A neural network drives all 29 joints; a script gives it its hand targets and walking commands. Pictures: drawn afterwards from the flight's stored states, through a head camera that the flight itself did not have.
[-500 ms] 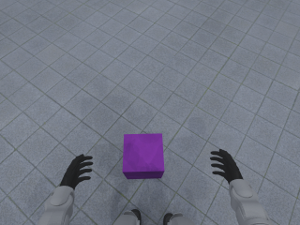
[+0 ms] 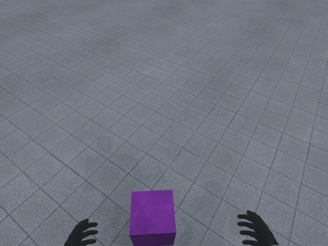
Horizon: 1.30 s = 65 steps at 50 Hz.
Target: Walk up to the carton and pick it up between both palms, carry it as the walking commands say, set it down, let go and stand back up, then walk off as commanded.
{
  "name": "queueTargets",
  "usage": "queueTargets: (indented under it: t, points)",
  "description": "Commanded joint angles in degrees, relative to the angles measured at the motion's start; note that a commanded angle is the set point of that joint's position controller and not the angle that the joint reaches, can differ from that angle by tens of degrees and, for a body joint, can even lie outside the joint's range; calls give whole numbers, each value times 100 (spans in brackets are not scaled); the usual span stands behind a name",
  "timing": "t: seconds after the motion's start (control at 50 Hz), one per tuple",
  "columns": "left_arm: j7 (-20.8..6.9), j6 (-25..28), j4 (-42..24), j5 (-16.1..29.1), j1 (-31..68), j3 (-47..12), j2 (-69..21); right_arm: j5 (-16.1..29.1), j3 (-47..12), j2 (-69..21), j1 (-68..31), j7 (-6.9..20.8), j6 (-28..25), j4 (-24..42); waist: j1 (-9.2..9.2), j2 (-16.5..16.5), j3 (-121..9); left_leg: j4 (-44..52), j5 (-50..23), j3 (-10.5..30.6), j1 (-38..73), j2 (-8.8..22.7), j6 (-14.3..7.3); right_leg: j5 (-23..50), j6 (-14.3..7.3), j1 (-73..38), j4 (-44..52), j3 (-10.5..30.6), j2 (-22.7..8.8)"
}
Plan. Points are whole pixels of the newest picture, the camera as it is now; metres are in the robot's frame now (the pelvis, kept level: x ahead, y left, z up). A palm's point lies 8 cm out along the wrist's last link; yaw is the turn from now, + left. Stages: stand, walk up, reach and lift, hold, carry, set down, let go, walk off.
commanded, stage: let go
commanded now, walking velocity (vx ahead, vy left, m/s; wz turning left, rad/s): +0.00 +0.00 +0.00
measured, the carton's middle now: (153, 219) +0.40 +0.05 -0.65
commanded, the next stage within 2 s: stand in 0.22 s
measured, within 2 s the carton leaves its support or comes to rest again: neither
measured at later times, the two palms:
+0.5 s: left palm out of the picture +0.12 +0.29 -0.09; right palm out of the picture +0.12 -0.28 -0.08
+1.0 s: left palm out of the picture +0.10 +0.30 -0.10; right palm out of the picture +0.11 -0.28 -0.09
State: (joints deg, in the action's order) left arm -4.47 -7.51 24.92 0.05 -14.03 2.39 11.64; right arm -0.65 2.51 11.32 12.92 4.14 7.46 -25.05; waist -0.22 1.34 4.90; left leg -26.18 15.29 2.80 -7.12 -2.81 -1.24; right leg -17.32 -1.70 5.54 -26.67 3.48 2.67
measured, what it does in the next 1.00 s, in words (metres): stands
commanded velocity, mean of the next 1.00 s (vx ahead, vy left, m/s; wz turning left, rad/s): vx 0.00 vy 0.00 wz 0.00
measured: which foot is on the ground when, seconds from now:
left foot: down 0.00-1.00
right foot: down 0.00-1.00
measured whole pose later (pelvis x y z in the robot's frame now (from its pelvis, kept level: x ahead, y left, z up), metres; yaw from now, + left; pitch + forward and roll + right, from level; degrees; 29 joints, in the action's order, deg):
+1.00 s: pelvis +0.00 +0.02 +0.00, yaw +0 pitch -1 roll +0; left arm 1.1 0.1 47.8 -1.8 -12.7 0.9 19.6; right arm -1.8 1.4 20.0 10.2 -1.0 -0.7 -50.9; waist -0.1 1.0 -1.5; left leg -25.2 14.4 1.9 -9.2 -3.3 -2.5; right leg -15.9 -0.2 7.2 -24.7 3.9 1.7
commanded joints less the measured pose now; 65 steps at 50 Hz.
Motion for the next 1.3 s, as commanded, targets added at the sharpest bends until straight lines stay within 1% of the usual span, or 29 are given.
queueTargets:
  t: [0.0,0.02,0.04,0.06,0.08,0.12,0.18,0.2,0.26,0.32,0.36,0.46,0.48,0.5,0.56,0.62,0.64,0.7,0.74,0.76,0.82,0.86,0.9,0.92,1.16,1.18,1.2,1.22,1.28]
  points:
    - [81,154,-960,-110,307,268,619,-40,280,587,-120,-29,-147,686,-29,-319,-633,95,-1781,-108,579,64,198,1851,213,206,324,-89,-132]
    - [97,151,-1003,-173,332,307,680,-19,260,585,-243,-21,-136,724,-150,-342,-714,96,-1772,-102,643,49,176,1846,233,223,329,-96,-138]
    - [123,136,-944,-222,199,320,724,-70,290,626,-207,-52,-137,672,-133,-264,-727,106,-1788,-76,606,40,196,1931,267,150,298,-95,-129]
    - [136,107,-988,-262,175,349,740,-30,228,609,-159,-34,-136,671,-156,-511,-731,73,-1790,-52,767,60,191,1863,237,243,330,-63,-159]
    - [163,37,-795,-289,-3,371,681,-22,252,647,-66,-49,-137,603,-193,-432,-717,85,-1778,-57,699,56,214,1898,245,187,320,-59,-165]
    - [227,-89,-840,-213,140,301,614,-5,267,735,-191,-134,-188,670,-121,-169,-775,89,-1744,-8,600,62,204,1958,262,188,275,-46,-162]
    - [345,-306,-897,-174,162,276,538,56,278,746,-99,-240,-265,573,-103,-254,-740,66,-1812,18,461,70,230,1924,178,192,283,-42,-142]
    - [511,110,-22,-224,399,299,1314,-123,252,1088,-353,-424,-395,-329,-86,443,-782,9,-1157,149,-209,489,290,1189,273,513,276,92,-417]
    - [572,459,234,-230,481,257,1259,-231,276,1277,-280,-480,-598,-619,-3,172,-568,147,-273,338,-205,511,197,104,250,843,501,340,-524]
    - [550,692,380,-225,388,243,1231,-243,235,1278,-348,-481,-728,-825,-4,78,-682,189,-342,412,-336,532,106,366,164,753,393,432,-526]
    - [539,743,560,-241,356,261,1276,-235,236,1299,-430,-486,-777,-911,20,-244,-590,166,-589,461,-472,559,74,605,126,693,360,509,-557]
    - [546,812,835,-241,340,263,1437,-200,254,1487,-542,-520,-853,-1232,-10,-83,-715,239,-922,585,-515,674,60,851,140,502,275,503,-580]
    - [554,814,899,-219,257,255,1461,-205,246,1540,-509,-519,-866,-1288,-26,-243,-745,224,-998,589,-412,680,32,938,144,546,286,500,-568]
    - [567,824,967,-232,318,259,1505,-216,244,1563,-512,-533,-867,-1351,-17,-100,-803,251,-1094,595,-392,715,13,988,104,464,279,496,-595]
    - [571,847,1118,-224,261,225,1616,-158,242,1639,-439,-533,-889,-1532,30,-147,-859,210,-1393,589,-271,722,30,1280,99,419,252,488,-587]
    - [568,853,1259,-213,209,196,1623,-151,242,1734,-514,-539,-923,-1608,-35,-279,-914,264,-1454,617,-185,774,30,1246,138,401,276,505,-595]
    - [574,867,1319,-217,239,192,1616,-152,250,1736,-456,-545,-928,-1649,53,-235,-855,273,-1624,592,-205,738,50,1371,123,404,268,525,-604]
    - [582,880,1429,-220,246,163,1667,-146,216,1769,-448,-551,-932,-1803,-11,-92,-931,274,-1803,646,-81,787,32,1540,116,324,255,490,-639]
    - [591,884,1505,-204,222,155,1649,-148,205,1839,-494,-568,-926,-1872,-51,-223,-882,262,-1977,582,-84,759,28,1637,111,296,270,523,-644]
    - [590,878,1566,-198,258,132,1675,-132,196,1803,-438,-580,-941,-1923,29,-201,-836,325,-2063,648,-36,816,52,1596,91,370,251,534,-642]
    - [599,866,1684,-213,260,106,1677,-99,194,1880,-421,-569,-946,-2020,-3,-216,-713,357,-1816,611,-86,794,39,1535,101,379,365,549,-677]
    - [604,878,1729,-211,385,79,1681,-94,167,1862,-531,-581,-936,-2068,85,-137,-778,386,-1862,590,-10,800,43,1558,111,387,371,558,-670]
    - [602,898,1836,-184,338,52,1703,-97,137,1853,-528,-563,-934,-2171,30,17,-872,428,-1715,645,-7,823,16,1451,113,272,400,558,-685]
    - [599,881,1901,-172,381,67,1674,-122,130,1892,-619,-561,-939,-2191,-16,-149,-676,425,-1579,626,-137,811,5,1442,125,340,490,561,-682]
    - [594,943,2388,-160,500,-8,1852,-90,76,1990,-642,-533,-926,-2669,66,-6,-601,668,-1297,681,33,825,-9,1259,70,279,797,691,-802]
    - [587,918,2373,-145,503,-1,1886,-68,59,1981,-625,-521,-928,-2686,46,-140,-687,698,-1178,658,-9,794,4,1254,87,169,803,664,-775]
    - [585,932,2387,-141,522,-9,1836,-54,19,1954,-635,-529,-940,-2728,4,-20,-632,736,-1120,695,-21,809,3,1277,76,131,821,706,-823]
    - [573,923,2443,-131,491,-22,1867,-51,20,1980,-670,-523,-939,-2768,48,-129,-555,772,-1039,702,-61,809,11,1100,86,241,875,715,-814]
    - [572,954,2528,-148,582,-18,1904,-66,32,1957,-657,-519,-921,-2910,27,-45,-437,860,-777,699,-77,806,45,783,92,308,984,690,-775]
